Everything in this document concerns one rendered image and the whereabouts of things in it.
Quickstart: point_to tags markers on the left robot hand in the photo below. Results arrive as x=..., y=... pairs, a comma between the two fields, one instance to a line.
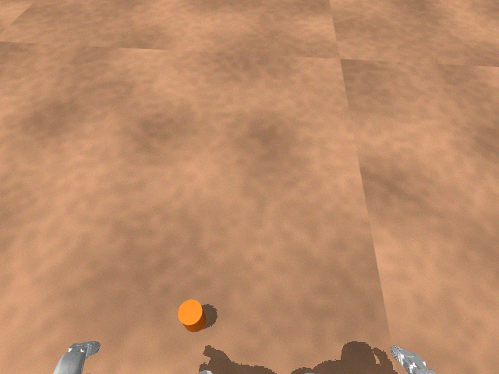
x=72, y=362

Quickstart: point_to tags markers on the can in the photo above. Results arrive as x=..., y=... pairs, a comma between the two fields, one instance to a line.
x=192, y=316

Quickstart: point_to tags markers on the right robot hand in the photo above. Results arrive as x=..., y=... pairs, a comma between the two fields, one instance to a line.
x=413, y=363

